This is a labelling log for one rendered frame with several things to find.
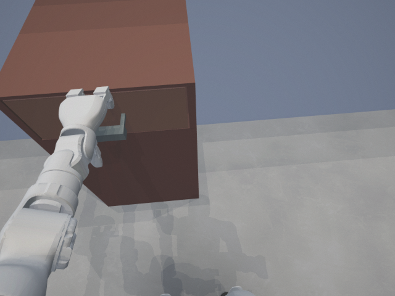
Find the robot left forearm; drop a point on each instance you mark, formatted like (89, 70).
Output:
(61, 179)

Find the handle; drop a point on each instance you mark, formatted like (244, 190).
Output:
(112, 133)

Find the drawer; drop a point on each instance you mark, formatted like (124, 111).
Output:
(145, 110)

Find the robot right shin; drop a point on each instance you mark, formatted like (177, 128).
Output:
(235, 288)

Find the cabinet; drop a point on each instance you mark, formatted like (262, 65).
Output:
(126, 45)

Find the left robot hand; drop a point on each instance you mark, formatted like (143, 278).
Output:
(87, 110)

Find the robot left upper arm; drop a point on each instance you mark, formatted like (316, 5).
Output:
(37, 243)

